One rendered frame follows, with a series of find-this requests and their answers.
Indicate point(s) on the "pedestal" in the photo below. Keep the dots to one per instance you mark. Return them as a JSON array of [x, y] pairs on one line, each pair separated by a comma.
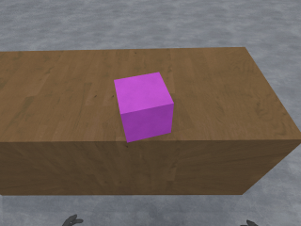
[[61, 132]]

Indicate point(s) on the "left robot hand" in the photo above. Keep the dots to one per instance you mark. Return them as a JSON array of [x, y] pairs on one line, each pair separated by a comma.
[[72, 220]]

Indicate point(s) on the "carton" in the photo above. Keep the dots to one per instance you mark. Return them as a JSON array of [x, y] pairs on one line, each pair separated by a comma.
[[145, 106]]

